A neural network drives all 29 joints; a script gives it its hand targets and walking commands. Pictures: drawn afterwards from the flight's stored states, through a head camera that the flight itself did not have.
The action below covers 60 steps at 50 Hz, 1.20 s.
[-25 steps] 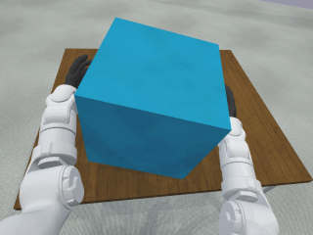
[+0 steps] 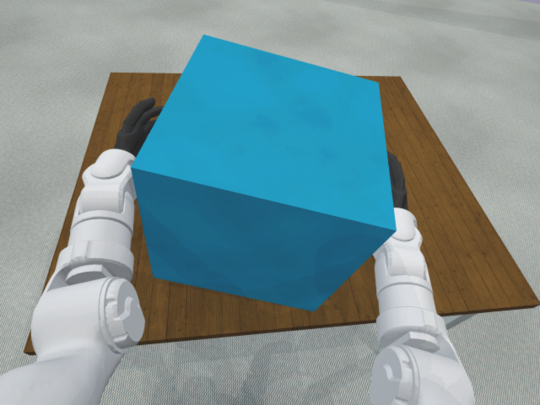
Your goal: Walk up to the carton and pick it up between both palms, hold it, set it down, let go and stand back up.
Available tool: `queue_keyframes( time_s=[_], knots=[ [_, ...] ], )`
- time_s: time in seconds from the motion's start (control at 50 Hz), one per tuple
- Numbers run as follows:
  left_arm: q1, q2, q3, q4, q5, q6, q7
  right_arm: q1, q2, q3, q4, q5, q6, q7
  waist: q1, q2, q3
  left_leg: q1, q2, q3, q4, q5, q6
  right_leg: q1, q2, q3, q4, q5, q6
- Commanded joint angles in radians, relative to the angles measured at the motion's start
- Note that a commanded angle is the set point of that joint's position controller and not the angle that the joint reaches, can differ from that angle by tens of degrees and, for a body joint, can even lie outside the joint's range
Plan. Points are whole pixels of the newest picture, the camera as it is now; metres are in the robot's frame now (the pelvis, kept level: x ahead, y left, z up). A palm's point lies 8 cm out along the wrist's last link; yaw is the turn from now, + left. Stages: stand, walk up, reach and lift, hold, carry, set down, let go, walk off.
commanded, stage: set down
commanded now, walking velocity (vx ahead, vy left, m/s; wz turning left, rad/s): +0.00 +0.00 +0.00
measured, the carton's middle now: (262, 182) +0.45 -0.03 +0.04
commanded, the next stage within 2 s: none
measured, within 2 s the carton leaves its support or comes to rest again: rests again in 1.24 s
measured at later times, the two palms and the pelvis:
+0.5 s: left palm (127, 156) +0.45 +0.18 +0.11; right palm (387, 204) +0.37 -0.21 +0.09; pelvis -0.01 +0.00 +0.00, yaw +0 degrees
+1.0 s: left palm (125, 160) +0.45 +0.18 +0.11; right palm (384, 203) +0.37 -0.20 +0.09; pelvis -0.01 +0.01 +0.00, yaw +0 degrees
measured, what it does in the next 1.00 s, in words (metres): stands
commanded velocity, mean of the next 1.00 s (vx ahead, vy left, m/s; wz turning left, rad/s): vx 0.00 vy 0.00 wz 0.00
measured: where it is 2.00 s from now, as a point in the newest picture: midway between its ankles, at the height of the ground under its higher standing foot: outside the picture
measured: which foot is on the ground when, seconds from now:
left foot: down 0.00-1.00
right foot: down 0.00-1.00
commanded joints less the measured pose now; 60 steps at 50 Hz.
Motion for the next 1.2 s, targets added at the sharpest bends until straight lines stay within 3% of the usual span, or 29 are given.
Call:
queue_keyframes(
  time_s=[0.0,0.02,0.06,0.08,0.1,0.12,0.16,0.18,0.22,0.26,0.32,0.38,0.4,0.42,0.46,0.48,0.54,0.58,0.66,0.74,0.76,0.8,0.82,0.86,0.98,1.04,1.12,1.14,1.18],
  knots=[
    [-0.447,-0.446,-0.181,0.019,0.014,-0.015,-0.049,-0.610,0.346,0.279,-0.108,-0.016,-0.104,0.080,-0.012,0.117,-0.421,0.276,0.001,0.076,0.064,0.424,-0.069,0.033,0.031,-0.099,0.025,0.432,0.039],
    [-0.440,-0.465,-0.212,0.001,0.000,-0.020,-0.048,-0.624,0.336,0.292,-0.133,-0.025,-0.112,0.081,-0.004,0.088,-0.468,0.279,-0.002,0.078,0.060,0.427,-0.071,0.061,0.035,-0.102,0.026,0.441,0.041],
    [-0.446,-0.486,-0.236,-0.024,-0.008,-0.047,-0.041,-0.622,0.344,0.306,-0.116,-0.010,-0.127,0.085,0.004,0.156,-0.526,0.333,0.014,0.072,0.092,0.545,-0.090,0.031,0.039,-0.110,0.044,0.479,0.040],
    [-0.459,-0.491,-0.242,-0.062,-0.022,-0.056,-0.032,-0.633,0.349,0.298,-0.142,0.001,-0.136,0.091,-0.004,0.149,-0.559,0.373,0.011,0.054,0.119,0.604,-0.099,-0.004,0.049,-0.122,0.047,0.479,0.039],
    [-0.453,-0.460,-0.192,0.060,0.021,-0.048,-0.041,-0.628,0.334,0.280,-0.062,-0.034,-0.121,0.092,0.000,0.140,-0.453,0.340,0.016,0.071,0.092,0.517,-0.086,-0.050,0.035,-0.101,0.015,0.382,0.034],
    [-0.456,-0.459,-0.180,0.026,0.011,-0.049,-0.040,-0.615,0.326,0.247,-0.109,-0.043,-0.119,0.095,-0.003,0.120,-0.484,0.321,0.011,0.075,0.092,0.497,-0.084,-0.009,0.037,-0.108,0.021,0.410,0.035],
    [-0.436,-0.434,-0.130,0.076,0.053,-0.028,-0.048,-0.604,0.339,0.224,-0.052,-0.059,-0.108,0.091,0.001,0.097,-0.387,0.224,-0.002,0.090,0.048,0.373,-0.073,0.067,0.026,-0.095,0.022,0.392,0.044],
    [-0.455,-0.433,-0.130,0.053,0.030,-0.038,-0.053,-0.617,0.363,0.215,-0.054,-0.065,-0.104,0.092,0.006,0.053,-0.380,0.164,-0.005,0.096,0.025,0.315,-0.061,0.129,0.026,-0.096,0.027,0.404,0.054],
    [-0.493,-0.430,-0.132,0.067,0.038,-0.052,-0.054,-0.602,0.370,0.207,-0.027,-0.068,-0.103,0.094,-0.009,0.072,-0.372,0.156,-0.006,0.101,0.001,0.249,-0.059,0.127,0.017,-0.086,0.023,0.385,0.055],
    [-0.512,-0.431,-0.158,0.025,0.015,-0.077,-0.036,-0.603,0.379,0.239,-0.062,-0.057,-0.116,0.096,0.001,0.084,-0.440,0.175,-0.007,0.089,0.009,0.287,-0.055,0.128,0.019,-0.084,0.041,0.426,0.056],
    [-0.493,-0.442,-0.120,0.094,0.047,-0.082,-0.043,-0.603,0.387,0.222,-0.038,-0.081,-0.106,0.103,-0.003,0.090,-0.404,0.169,-0.002,0.092,-0.006,0.241,-0.045,0.116,0.010,-0.090,0.029,0.395,0.049],
    [-0.484,-0.453,-0.140,0.075,0.051,-0.085,-0.047,-0.611,0.378,0.207,-0.057,-0.079,-0.108,0.104,0.001,0.123,-0.441,0.229,0.001,0.089,0.027,0.325,-0.064,0.074,0.026,-0.097,0.032,0.391,0.049],
    [-0.474,-0.436,-0.124,0.106,0.073,-0.081,-0.051,-0.572,0.361,0.194,-0.025,-0.089,-0.108,0.103,-0.023,0.137,-0.389,0.240,-0.001,0.088,0.035,0.324,-0.072,0.035,0.026,-0.097,0.019,0.364,0.044],
    [-0.458,-0.470,-0.143,0.038,0.056,-0.093,-0.046,-0.555,0.370,0.194,-0.035,-0.091,-0.119,0.105,-0.013,0.137,-0.443,0.278,0.008,0.068,0.053,0.395,-0.075,0.020,0.039,-0.103,0.031,0.382,0.040],
    [-0.476,-0.433,-0.116,0.076,0.076,-0.099,-0.044,-0.543,0.365,0.178,0.012,-0.113,-0.121,0.102,-0.021,0.139,-0.384,0.264,0.008,0.077,0.053,0.367,-0.082,-0.016,0.037,-0.114,0.025,0.341,0.040],
    [-0.456,-0.455,-0.127,0.042,0.074,-0.103,-0.044,-0.554,0.373,0.184,-0.009,-0.099,-0.124,0.104,-0.006,0.140,-0.430,0.285,0.010,0.056,0.060,0.384,-0.082,0.000,0.043,-0.116,0.030,0.353,0.044],
    [-0.433,-0.421,-0.069,0.137,0.110,-0.077,-0.059,-0.538,0.353,0.161,0.055,-0.112,-0.104,0.105,-0.001,0.114,-0.289,0.199,-0.001,0.073,0.040,0.269,-0.063,0.004,0.031,-0.103,0.012,0.274,0.048],
    [-0.437,-0.448,-0.112,0.067,0.076,-0.088,-0.059,-0.552,0.374,0.206,-0.012,-0.090,-0.119,0.105,-0.001,0.089,-0.371,0.206,-0.006,0.064,0.030,0.299,-0.061,0.073,0.036,-0.103,0.028,0.376,0.054],
    [-0.448,-0.437,-0.101,0.075,0.100,-0.092,-0.064,-0.532,0.373,0.171,0.036,-0.112,-0.118,0.104,-0.007,0.129,-0.289,0.193,0.003,0.065,0.025,0.264,-0.060,-0.003,0.035,-0.107,0.018,0.288,0.046],
    [-0.427,-0.460,-0.128,0.045,0.078,-0.103,-0.042,-0.495,0.343,0.157,0.041,-0.104,-0.122,0.119,-0.023,0.179,-0.390,0.332,0.015,0.052,0.053,0.399,-0.094,-0.079,0.047,-0.129,-0.001,0.253,0.033],
    [-0.429,-0.449,-0.115,0.064,0.081,-0.102,-0.041,-0.515,0.345,0.168,0.032,-0.093,-0.124,0.118,-0.006,0.159,-0.377,0.325,0.016,0.059,0.058,0.387,-0.084,-0.076,0.045,-0.119,-0.004,0.255,0.030],
    [-0.393,-0.446,-0.112,0.079,0.101,-0.101,-0.046,-0.464,0.357,0.149,0.081,-0.112,-0.120,0.117,-0.025,0.169,-0.325,0.304,0.015,0.051,0.064,0.400,-0.082,-0.077,0.042,-0.117,0.003,0.273,0.025],
    [-0.396,-0.445,-0.115,0.051,0.100,-0.104,-0.050,-0.484,0.349,0.151,0.061,-0.106,-0.127,0.119,-0.013,0.164,-0.357,0.296,0.012,0.053,0.061,0.392,-0.087,-0.063,0.056,-0.124,0.006,0.262,0.032],
    [-0.416,-0.457,-0.113,0.053,0.095,-0.107,-0.050,-0.486,0.352,0.125,0.044,-0.134,-0.126,0.115,-0.031,0.155,-0.332,0.290,0.016,0.063,0.057,0.365,-0.090,-0.065,0.042,-0.126,-0.004,0.247,0.033],
    [-0.411,-0.417,-0.074,0.107,0.108,-0.107,-0.065,-0.484,0.373,0.153,0.055,-0.124,-0.106,0.118,-0.010,0.083,-0.277,0.176,0.001,0.059,0.008,0.208,-0.044,0.013,0.032,-0.105,0.008,0.275,0.052],
    [-0.454,-0.389,-0.053,0.126,0.103,-0.119,-0.063,-0.485,0.385,0.127,0.070,-0.134,-0.095,0.119,-0.019,0.104,-0.285,0.185,-0.002,0.073,-0.001,0.198,-0.040,-0.003,0.026,-0.099,0.005,0.269,0.053],
    [-0.432,-0.413,-0.086,0.089,0.101,-0.137,-0.056,-0.452,0.346,0.091,0.093,-0.153,-0.099,0.115,-0.040,0.126,-0.284,0.282,0.022,0.058,0.027,0.273,-0.075,-0.101,0.043,-0.133,-0.006,0.178,0.036],
    [-0.431,-0.395,-0.090,0.096,0.109,-0.137,-0.054,-0.449,0.345,0.096,0.096,-0.143,-0.106,0.115,-0.044,0.167,-0.316,0.301,0.015,0.056,0.048,0.295,-0.087,-0.132,0.051,-0.123,-0.016,0.165,0.029],
    [-0.403,-0.381,-0.063,0.131,0.120,-0.126,-0.049,-0.449,0.300,0.079,0.102,-0.146,-0.099,0.112,-0.036,0.144,-0.273,0.272,0.012,0.047,0.045,0.247,-0.073,-0.131,0.050,-0.127,-0.013,0.152,0.036]
  ],
)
